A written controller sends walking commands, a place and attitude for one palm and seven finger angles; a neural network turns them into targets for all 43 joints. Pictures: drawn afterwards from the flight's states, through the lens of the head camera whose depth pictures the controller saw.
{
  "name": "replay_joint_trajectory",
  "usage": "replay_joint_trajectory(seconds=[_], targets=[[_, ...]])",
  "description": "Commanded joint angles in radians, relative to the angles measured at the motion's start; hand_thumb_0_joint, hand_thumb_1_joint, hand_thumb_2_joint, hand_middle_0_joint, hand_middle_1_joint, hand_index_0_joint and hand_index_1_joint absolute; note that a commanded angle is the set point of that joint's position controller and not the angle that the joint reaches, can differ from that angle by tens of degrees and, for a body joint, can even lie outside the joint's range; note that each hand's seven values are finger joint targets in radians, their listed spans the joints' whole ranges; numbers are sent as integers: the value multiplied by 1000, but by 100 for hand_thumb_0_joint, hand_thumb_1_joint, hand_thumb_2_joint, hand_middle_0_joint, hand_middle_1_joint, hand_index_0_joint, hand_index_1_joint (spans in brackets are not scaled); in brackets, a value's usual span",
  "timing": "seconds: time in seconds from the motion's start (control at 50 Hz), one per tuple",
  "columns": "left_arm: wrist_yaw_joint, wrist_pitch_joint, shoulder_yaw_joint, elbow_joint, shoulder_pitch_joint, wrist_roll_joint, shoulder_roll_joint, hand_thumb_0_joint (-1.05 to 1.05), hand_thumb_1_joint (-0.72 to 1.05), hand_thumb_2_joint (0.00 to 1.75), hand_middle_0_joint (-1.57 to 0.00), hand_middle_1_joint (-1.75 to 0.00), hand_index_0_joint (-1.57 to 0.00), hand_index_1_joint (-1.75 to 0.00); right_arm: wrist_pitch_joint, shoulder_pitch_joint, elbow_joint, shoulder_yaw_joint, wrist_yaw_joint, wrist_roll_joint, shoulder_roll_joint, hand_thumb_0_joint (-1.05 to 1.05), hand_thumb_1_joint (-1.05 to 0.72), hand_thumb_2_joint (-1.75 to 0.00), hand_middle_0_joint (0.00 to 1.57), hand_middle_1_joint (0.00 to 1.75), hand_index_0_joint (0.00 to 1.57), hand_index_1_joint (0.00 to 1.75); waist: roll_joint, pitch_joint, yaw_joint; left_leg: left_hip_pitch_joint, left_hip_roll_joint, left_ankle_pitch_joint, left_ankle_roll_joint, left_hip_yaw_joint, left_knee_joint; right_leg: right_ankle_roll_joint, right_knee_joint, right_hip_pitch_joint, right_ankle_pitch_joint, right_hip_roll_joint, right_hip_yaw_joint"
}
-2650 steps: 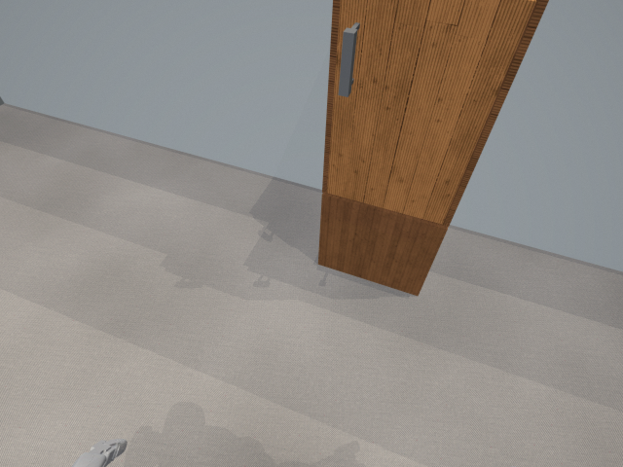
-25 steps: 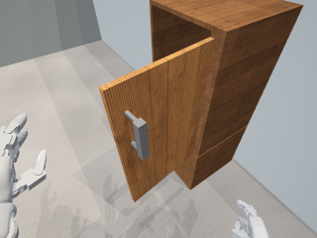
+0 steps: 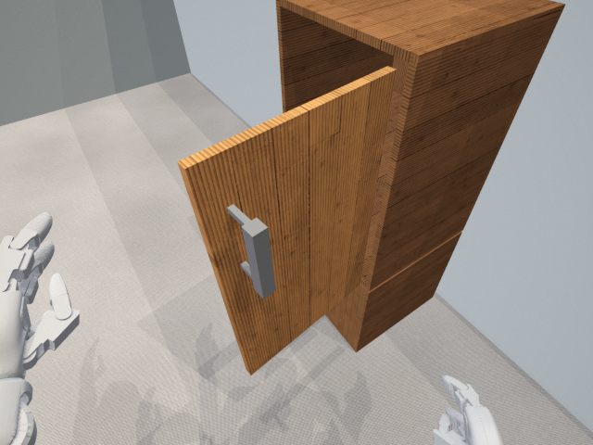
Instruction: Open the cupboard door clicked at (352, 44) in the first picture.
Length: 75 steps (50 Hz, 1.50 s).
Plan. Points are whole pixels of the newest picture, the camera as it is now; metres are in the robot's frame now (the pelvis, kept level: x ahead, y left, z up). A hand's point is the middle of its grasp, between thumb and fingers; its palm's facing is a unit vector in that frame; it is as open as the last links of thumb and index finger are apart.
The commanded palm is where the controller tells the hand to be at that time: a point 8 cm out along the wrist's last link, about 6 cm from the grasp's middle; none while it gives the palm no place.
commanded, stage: step back with the hand held close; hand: left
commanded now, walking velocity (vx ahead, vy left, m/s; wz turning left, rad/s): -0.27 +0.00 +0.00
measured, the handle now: (250, 252) +0.34 +0.11 +0.09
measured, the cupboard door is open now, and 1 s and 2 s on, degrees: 97 97 97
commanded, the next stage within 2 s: stop stepping back and stand still in 1.06 s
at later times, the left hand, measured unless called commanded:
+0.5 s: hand (25, 364) +0.14 +0.28 +0.15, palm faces +0.33 -0.78 -0.53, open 7.4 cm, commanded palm +0.08 +0.32 +0.17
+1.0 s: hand out of the picture +0.03 +0.30 +0.17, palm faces +0.46 -0.75 -0.47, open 7.4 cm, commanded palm -0.03 +0.33 +0.17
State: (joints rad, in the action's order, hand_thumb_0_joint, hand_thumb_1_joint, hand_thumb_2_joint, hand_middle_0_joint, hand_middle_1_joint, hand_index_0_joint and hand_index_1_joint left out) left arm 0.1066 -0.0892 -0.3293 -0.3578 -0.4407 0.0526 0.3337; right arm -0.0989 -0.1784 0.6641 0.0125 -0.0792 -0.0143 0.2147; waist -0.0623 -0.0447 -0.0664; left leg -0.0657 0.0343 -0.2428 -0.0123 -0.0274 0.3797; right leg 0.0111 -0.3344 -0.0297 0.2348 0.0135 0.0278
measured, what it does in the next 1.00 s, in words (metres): walks backwards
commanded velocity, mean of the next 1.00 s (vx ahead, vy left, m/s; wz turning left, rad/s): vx -0.30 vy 0.00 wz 0.02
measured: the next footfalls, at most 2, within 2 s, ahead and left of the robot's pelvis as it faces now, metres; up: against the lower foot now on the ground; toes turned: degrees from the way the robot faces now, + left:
right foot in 1.06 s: -0.25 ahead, -0.09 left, +0.00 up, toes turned -2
left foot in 1.26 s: -0.15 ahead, +0.10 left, +0.00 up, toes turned -1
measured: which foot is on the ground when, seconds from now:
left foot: down 0.00-1.00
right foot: down 0.00-0.80, up 0.82-1.00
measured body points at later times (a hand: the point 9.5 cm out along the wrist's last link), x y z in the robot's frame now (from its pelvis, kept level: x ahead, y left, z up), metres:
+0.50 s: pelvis -0.07 +0.03 -0.01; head -0.04 +0.03 +0.44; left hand +0.12 +0.32 +0.18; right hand +0.11 -0.22 -0.08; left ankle -0.02 +0.12 -0.75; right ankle -0.03 -0.11 -0.75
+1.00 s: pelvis -0.17 +0.03 -0.02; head -0.15 +0.05 +0.43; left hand +0.00 +0.34 +0.19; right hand -0.01 -0.19 -0.10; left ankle -0.02 +0.13 -0.75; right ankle -0.25 -0.09 -0.71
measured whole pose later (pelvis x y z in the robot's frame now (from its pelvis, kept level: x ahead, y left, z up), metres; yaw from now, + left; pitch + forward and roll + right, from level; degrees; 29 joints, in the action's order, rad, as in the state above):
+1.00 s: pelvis -0.17 +0.03 -0.02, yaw +0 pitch +1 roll -3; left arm 0.18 -0.23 -0.48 -0.56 -0.56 0.04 0.45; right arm -0.13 -0.23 0.63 0.01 -0.06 -0.01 0.15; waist -0.01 -0.02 0.00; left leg -0.47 0.05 0.00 0.03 -0.01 0.44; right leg 0.01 -0.83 -0.27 0.50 0.07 0.03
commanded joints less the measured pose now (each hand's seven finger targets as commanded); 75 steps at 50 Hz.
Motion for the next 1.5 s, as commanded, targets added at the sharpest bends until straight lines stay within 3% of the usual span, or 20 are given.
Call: replay_joint_trajectory(seconds=[0.0, 0.18, 0.3, 0.54, 0.7, 0.76, 0.8, 0.86, 0.98, 1.02, 1.04, 1.06, 1.08, 1.1, 1.14, 1.2, 1.24, 1.28, 1.32, 1.48], targets=[[16, -136, -206, -236, 93, -2, 262, 0, 90, 90, -20, -30, -20, -30, -26, 128, -185, -27, -12, 9, 101, 0, -90, -90, 20, 30, 20, 30, 33, 37, 40, -42, 2, 203, 41, 14, 33, 2, 68, -152, -350, -74, -78], [18, -108, -196, -279, -117, -4, 246, 0, 90, 90, -20, -30, -20, -30, 43, 114, -249, -63, -15, 20, 124, 0, -90, -90, 20, 30, 20, 30, 20, 246, 44, -7, 44, 454, 32, -8, 69, -17, -67, -112, -537, -82, -51], [38, -116, -225, -368, -138, -6, 272, 0, 90, 90, -20, -30, -20, -30, 54, 111, -287, -67, -18, 24, 118, 0, -90, -90, 20, 30, 20, 30, 5, 247, 43, -88, 59, 421, 30, 8, 57, -19, -125, -113, -468, -67, -52], [60, -171, -227, -342, -100, -39, 233, 0, 90, 90, -20, -30, -20, -30, -1, 69, -284, -72, -10, 26, 144, 0, -90, -90, 20, 30, 20, 30, -27, 85, 62, -523, 95, -329, 83, 90, -51, -21, -187, -77, -22, -42, -81], [87, -193, -201, -377, -38, -35, 250, 0, 90, 90, -20, -30, -20, -30, -33, 27, -218, -60, -15, 13, 115, 0, -90, -90, 20, 30, 20, 30, 119, 103, 82, -152, -14, -185, 22, 31, 278, 54, 25, -535, 244, -187, -165], [94, -200, -228, -408, -35, -32, 267, 0, 90, 90, -20, -30, -20, -30, -40, 49, -236, -58, -27, 13, 136, 0, -90, -90, 20, 30, 20, 30, -46, 74, 75, -348, 87, -344, 63, 179, 19, -6, -162, -402, 236, -71, -81], [93, -206, -264, -426, -33, -49, 264, 0, 90, 90, -20, -30, -20, -30, -54, 70, -244, -66, -32, 0, 146, 0, -90, -90, 20, 30, 20, 30, -295, 103, 59, -698, 291, -615, 157, 426, -317, -46, -628, -56, 148, 68, -5], [91, -214, -277, -409, -60, -41, 278, 0, 90, 90, -20, -30, -20, -30, -84, 49, -211, -88, -10, 3, 124, 0, -90, -90, 20, 30, 20, 30, -117, 169, 56, -455, 277, -321, 160, 332, -221, -20, -752, -212, 252, 54, -52], [74, -179, -191, -395, -90, 9, 231, 0, 90, 90, -20, -30, -20, -30, -91, 94, -177, -65, 15, 5, 110, 0, -90, -90, 20, 30, 20, 30, -204, 130, 58, -318, 175, -194, 61, 157, -208, 17, -175, -148, 267, 49, 26], [62, -189, -189, -379, -50, 9, 267, 0, 90, 90, -20, -30, -20, -30, -78, 67, -153, -63, 20, 13, 98, 0, -90, -90, 20, 30, 20, 30, 22, 137, 70, -188, 74, -57, -11, 47, 73, 78, 129, -266, 129, -113, -156], [62, -189, -199, -378, -20, 4, 310, 0, 90, 90, -20, -30, -20, -30, -65, 81, -145, -59, 15, 18, 89, 0, -90, -90, 20, 30, 20, 30, 235, 131, 61, -174, -13, -67, -36, 7, 373, 131, 202, -414, 27, -315, -393], [70, -199, -219, -374, 32, -2, 346, 0, 90, 90, -20, -30, -20, -30, -69, 125, -147, -50, 7, 10, 87, 0, -90, -90, 20, 30, 20, 30, 266, 68, 36, -306, -53, -209, -36, 17, 604, 155, 162, -418, -276, -377, -349], [82, -214, -266, -345, 24, -18, 369, 0, 90, 90, -20, -30, -20, -30, -81, 117, -138, -33, 3, -11, 70, 0, -90, -90, 20, 30, 20, 30, 183, 113, 37, -396, -52, -252, -28, 18, 665, 163, 60, -311, -658, -379, -282], [61, -182, -208, -281, -24, -20, 303, 0, 90, 90, -20, -30, -20, -30, -72, 82, -139, -46, 0, 12, 66, 0, -90, -90, 20, 30, 20, 30, 312, 197, 46, -444, -48, -217, -24, 50, 624, 122, -50, -139, -826, -306, -153], [50, -160, -231, -331, -34, -31, 312, 0, 90, 90, -20, -30, -20, -30, -52, 150, -192, -24, -17, 17, 62, 0, -90, -90, 20, 30, 20, 30, 285, 167, 45, -401, -60, -138, -27, -48, 427, 83, -135, -43, -1045, -221, -88], [54, -151, -230, -382, -101, -5, 294, 0, 90, 90, -20, -30, -20, -30, -49, 106, -191, -17, -34, 23, 89, 0, -90, -90, 20, 30, 20, 30, -15, 215, 77, -126, -62, 255, -1, -65, 23, 19, -258, -95, -774, -132, -29], [63, -155, -226, -476, -125, -4, 304, 0, 90, 90, -20, -30, -20, -30, -68, 41, -213, -50, -10, 18, 131, 0, -90, -90, 20, 30, 20, 30, -203, 316, 53, 149, 213, 911, 97, 208, 15, -22, -405, -308, 144, -21, -30], [55, -165, -222, -382, -175, -3, 275, 0, 90, 90, -20, -30, -20, -30, -93, 8, -206, -67, 11, 22, 133, 0, -90, -90, 20, 30, 20, 30, -82, 249, 51, 59, 250, 507, 121, 273, -86, -12, -469, -341, 357, 22, -49], [67, -158, -268, -438, -175, -3, 315, 0, 90, 90, -20, -30, -20, -30, -101, 19, -209, -49, 4, 0, 110, 0, -90, -90, 20, 30, 20, 30, -168, 206, 67, -14, 233, 462, 92, 302, -127, -20, -446, -328, 261, -4, -39], [74, -131, -229, -334, -186, -16, 273, 0, 90, 90, -20, -30, -20, -30, -66, 64, -207, -49, -8, 5, 128, 0, -90, -90, 20, 30, 20, 30, -155, 82, 74, -431, 123, -420, 27, 135, -274, 2, -176, 19, 186, 33, 99]])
